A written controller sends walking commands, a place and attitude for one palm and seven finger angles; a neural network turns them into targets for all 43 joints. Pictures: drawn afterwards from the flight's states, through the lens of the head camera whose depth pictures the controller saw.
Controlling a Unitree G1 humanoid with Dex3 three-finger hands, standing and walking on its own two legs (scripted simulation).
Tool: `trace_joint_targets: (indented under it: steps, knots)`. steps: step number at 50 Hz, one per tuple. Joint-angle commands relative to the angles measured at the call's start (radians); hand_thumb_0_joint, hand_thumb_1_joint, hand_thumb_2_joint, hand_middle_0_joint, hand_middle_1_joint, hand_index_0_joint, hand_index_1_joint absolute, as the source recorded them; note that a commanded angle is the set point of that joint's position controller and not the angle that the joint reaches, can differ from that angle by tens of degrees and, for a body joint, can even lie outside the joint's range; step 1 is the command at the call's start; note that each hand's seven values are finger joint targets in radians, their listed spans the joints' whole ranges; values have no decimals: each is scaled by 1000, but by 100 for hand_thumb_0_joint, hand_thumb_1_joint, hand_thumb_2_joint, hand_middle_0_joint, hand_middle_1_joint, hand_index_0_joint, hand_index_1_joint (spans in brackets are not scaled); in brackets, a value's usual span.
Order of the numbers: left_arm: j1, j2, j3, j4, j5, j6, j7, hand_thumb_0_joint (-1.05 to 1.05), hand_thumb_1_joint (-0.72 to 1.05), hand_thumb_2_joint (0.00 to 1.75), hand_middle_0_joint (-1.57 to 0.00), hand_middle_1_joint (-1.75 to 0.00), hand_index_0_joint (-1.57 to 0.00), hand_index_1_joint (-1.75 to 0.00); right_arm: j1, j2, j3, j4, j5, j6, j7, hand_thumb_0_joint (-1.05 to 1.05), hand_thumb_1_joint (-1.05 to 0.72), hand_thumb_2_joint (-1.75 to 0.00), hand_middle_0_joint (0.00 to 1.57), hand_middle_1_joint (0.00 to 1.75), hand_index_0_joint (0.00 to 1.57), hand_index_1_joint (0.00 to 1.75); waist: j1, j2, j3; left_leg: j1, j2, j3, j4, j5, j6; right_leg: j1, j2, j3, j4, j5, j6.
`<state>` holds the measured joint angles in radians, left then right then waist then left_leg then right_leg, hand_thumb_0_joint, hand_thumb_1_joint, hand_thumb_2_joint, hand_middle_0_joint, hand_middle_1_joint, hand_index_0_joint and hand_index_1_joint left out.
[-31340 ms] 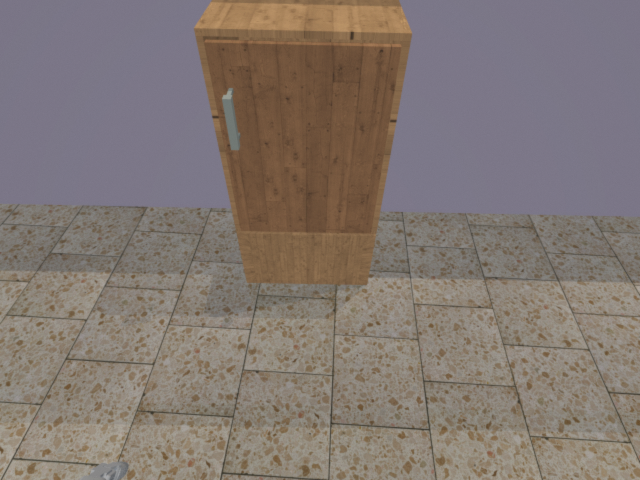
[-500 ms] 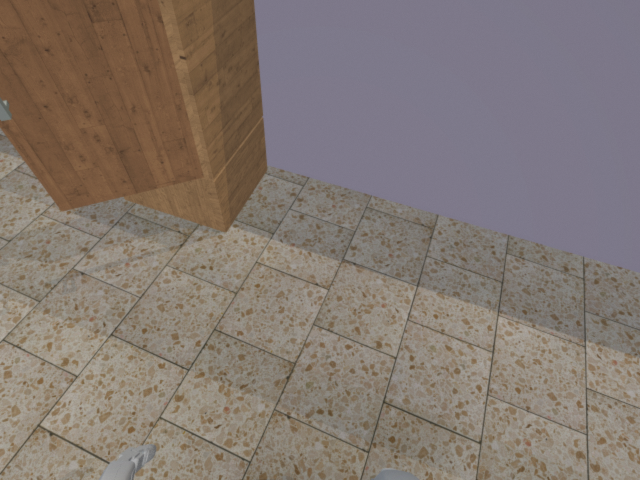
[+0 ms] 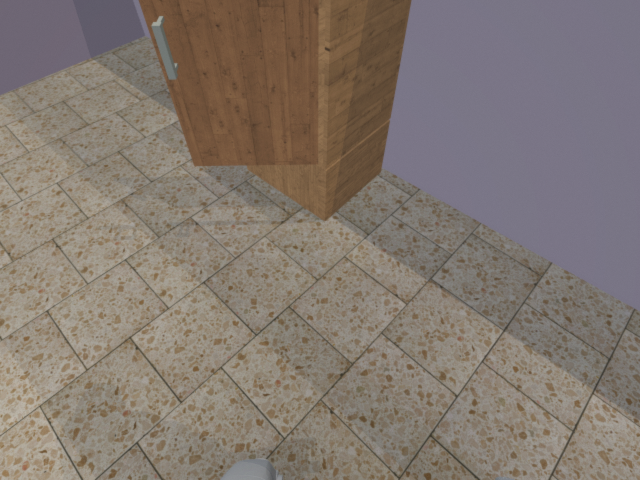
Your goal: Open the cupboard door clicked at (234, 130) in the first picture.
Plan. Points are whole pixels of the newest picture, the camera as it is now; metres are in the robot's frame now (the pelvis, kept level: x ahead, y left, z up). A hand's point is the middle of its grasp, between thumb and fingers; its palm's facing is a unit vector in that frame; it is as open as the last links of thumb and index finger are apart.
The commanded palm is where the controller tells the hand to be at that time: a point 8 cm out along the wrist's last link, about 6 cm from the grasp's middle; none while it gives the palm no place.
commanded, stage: turn to face it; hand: left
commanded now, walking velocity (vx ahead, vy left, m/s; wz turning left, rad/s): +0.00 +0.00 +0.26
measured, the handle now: (167, 48) +1.04 +0.48 -0.03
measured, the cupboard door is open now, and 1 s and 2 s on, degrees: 43 43 43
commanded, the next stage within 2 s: take the last steps up to it in 0.04 s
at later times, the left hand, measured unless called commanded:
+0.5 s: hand out of the picture +0.07 +0.22 -0.15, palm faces +0.13 -0.96 -0.23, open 7.3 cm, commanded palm none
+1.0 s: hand out of the picture +0.01 +0.21 -0.18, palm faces +0.35 -0.92 -0.16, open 7.3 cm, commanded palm none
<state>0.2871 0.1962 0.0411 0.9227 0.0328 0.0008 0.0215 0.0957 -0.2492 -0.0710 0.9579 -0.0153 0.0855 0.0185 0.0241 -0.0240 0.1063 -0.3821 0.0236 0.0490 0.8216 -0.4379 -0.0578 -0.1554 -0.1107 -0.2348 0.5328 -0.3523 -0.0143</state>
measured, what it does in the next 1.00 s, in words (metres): walks ahead: left foot, then right foot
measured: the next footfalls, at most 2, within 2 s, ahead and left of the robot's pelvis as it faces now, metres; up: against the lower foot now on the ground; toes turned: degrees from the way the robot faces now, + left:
left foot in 0.08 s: +0.05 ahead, +0.12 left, +0.00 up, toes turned +6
right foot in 0.52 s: +0.07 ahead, -0.09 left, +0.00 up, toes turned +2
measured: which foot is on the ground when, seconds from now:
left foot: up 0.00-0.06, down 0.08-0.52, up 0.54-0.96, down 0.98-1.00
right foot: down 0.00-0.08, up 0.10-0.50, down 0.52-0.98, up 1.00-1.00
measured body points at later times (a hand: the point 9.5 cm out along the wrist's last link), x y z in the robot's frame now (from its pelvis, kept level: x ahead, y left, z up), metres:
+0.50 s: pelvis +0.02 +0.02 +0.00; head +0.04 +0.01 +0.45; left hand +0.07 +0.27 -0.14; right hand +0.07 -0.22 -0.16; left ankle +0.01 +0.12 -0.74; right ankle +0.02 -0.09 -0.73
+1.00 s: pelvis +0.17 +0.10 -0.02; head +0.21 +0.11 +0.43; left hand +0.00 +0.26 -0.17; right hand +0.35 -0.10 -0.16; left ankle +0.25 +0.24 -0.74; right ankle +0.04 -0.09 -0.72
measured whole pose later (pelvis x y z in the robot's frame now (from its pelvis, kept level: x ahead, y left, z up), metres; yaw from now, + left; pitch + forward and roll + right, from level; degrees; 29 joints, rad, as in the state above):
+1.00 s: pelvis +0.17 +0.10 -0.02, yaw +14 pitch +0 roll +0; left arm 0.51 0.11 0.03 1.16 0.03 -0.05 0.01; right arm 0.11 -0.21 -0.04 0.97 -0.03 -0.03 0.04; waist 0.05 0.00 0.07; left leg -0.45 0.05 0.11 0.60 -0.13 0.03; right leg 0.00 -0.16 -0.17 0.64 -0.52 0.06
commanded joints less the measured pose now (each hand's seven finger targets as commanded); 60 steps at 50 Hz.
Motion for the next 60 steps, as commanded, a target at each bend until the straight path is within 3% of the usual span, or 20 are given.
trace_joint_targets:
  steps: [1,2,4,5,11,20,23,25,26,27,30,34,43,47,48,49,50,51,54,60]
  knots:
    - [23,204,53,-34,-8,-13,5,0,90,90,-20,-30,-20,-30,13,-41,5,-75,4,-51,-6,0,-90,-90,20,30,20,30,-22,-158,-128,132,-42,55,-252,133,34,40,-216,141,-17,668,-65]
    - [4,199,51,-35,-17,-10,2,0,90,90,-20,-30,-20,-30,65,-67,-2,-60,1,-59,-6,0,-90,-90,20,30,20,30,-59,-113,-153,263,-21,31,-376,271,52,-35,-193,116,78,596,-24]
    - [-29,95,19,-83,-29,2,-3,0,90,90,-20,-30,-20,-30,170,-234,-38,-50,-7,-68,-21,0,-90,-90,20,30,20,30,-107,321,-222,436,374,-445,-447,884,270,-355,-2,96,441,-296,85]
    - [-59,129,23,-91,-22,19,5,0,90,90,-20,-30,-20,-30,168,-236,-31,-43,-7,-60,-29,0,-90,-90,20,30,20,30,-103,204,-216,364,401,-394,-434,832,326,-335,-10,205,524,-321,65]
    - [-29,107,34,-15,-5,25,-23,0,90,90,-20,-30,-20,-30,68,-130,3,-68,-7,-87,-44,0,-90,-90,20,30,20,30,-26,180,-123,223,194,-245,-543,335,226,-351,22,207,578,-66,62]
    - [-121,75,28,-60,-6,-3,-40,0,90,90,-20,-30,-20,-30,176,-120,-8,-29,-12,-101,-32,0,-90,-90,20,30,20,30,-47,169,-74,179,173,-316,-612,-26,252,-282,46,153,257,-80,44]
    - [-13,75,35,-26,-7,-15,-39,0,90,90,-20,-30,-20,-30,151,-112,-9,-26,-10,-100,-29,0,-90,-90,20,30,20,30,12,123,-100,55,131,-291,-528,-53,228,-27,85,135,40,-18,38]
    - [145,142,57,27,4,-31,-26,0,90,90,-20,-30,-20,-30,134,-42,2,-38,5,-105,-23,0,-90,-90,20,30,20,30,90,-106,-116,-249,-20,-140,-225,-119,137,316,-79,330,-205,-142,-7]
    - [215,235,76,37,8,-36,-15,0,90,90,-20,-30,-20,-30,94,-3,10,-77,3,-110,-17,0,-90,-90,20,30,20,30,131,-340,-97,-417,-92,-35,51,-170,82,363,-368,711,-365,-312,-108]
    - [195,228,67,32,-7,-37,-7,0,90,90,-20,-30,-20,-30,43,-85,-6,-86,-16,-103,-9,0,-90,-90,20,30,20,30,109,-189,-25,-423,-26,-107,215,-107,73,194,-432,782,-439,-407,-161]
    - [64,109,33,29,-13,-63,-7,0,90,90,-20,-30,-20,-30,81,-50,-11,-26,-19,-89,6,0,-90,-90,20,30,20,30,12,-169,74,-367,40,-119,307,160,46,48,-275,485,-415,-85,-90]
    - [115,89,24,70,-18,-88,-6,0,90,90,-20,-30,-20,-30,125,0,-1,10,-10,-78,18,0,-90,-90,20,30,20,30,-6,-105,17,-337,46,-46,264,273,11,119,-207,234,-365,350,-62]
    - [206,98,16,168,-2,-88,1,0,90,90,-20,-30,-20,-30,-42,42,23,-44,-2,-100,37,0,-90,-90,20,30,20,30,27,-186,44,-235,35,60,-98,275,46,164,-215,133,-298,564,-73]
    - [164,121,24,168,-9,-77,2,0,90,90,-20,-30,-20,-30,215,-18,12,35,-12,-124,13,0,-90,-90,20,30,20,30,-103,-122,-100,239,-45,100,-292,276,96,39,-175,72,44,730,-41]
    - [195,81,18,163,-13,-73,-5,0,90,90,-20,-30,-20,-30,352,-106,-9,70,-21,-126,1,0,-90,-90,20,30,20,30,-146,38,-214,476,61,7,-271,302,121,-110,-113,55,263,454,-15]
    - [242,26,10,140,-27,-67,-12,0,90,90,-20,-30,-20,-30,447,-214,-38,83,-28,-133,-16,0,-90,-90,20,30,20,30,-156,292,-331,652,333,-393,-376,330,219,-345,51,40,569,-195,22]
    - [162,26,5,108,-25,-62,-6,0,90,90,-20,-30,-20,-30,461,-240,-41,84,-11,-125,-30,0,-90,-90,20,30,20,30,-167,274,-359,614,393,-489,-498,320,263,-403,59,173,761,-260,-8]
    - [95,13,9,74,-25,-65,-6,0,90,90,-20,-30,-20,-30,390,-221,-35,67,-12,-125,-34,0,-90,-90,20,30,20,30,-135,144,-217,473,409,-428,-527,279,282,-465,14,199,839,-196,-27]
    - [89,8,18,105,-6,-43,-21,0,90,90,-20,-30,-20,-30,189,-59,9,17,-12,-146,-37,0,-90,-90,20,30,20,30,-43,187,-85,138,306,-228,-610,118,212,-410,-46,221,791,-17,-10]
    - [61,-24,23,67,-5,-12,-33,0,90,90,-20,-30,-20,-30,178,-27,2,17,-17,-159,-35,0,-90,-90,20,30,20,30,11,87,-32,31,267,-96,-700,105,240,-328,-45,198,471,82,4]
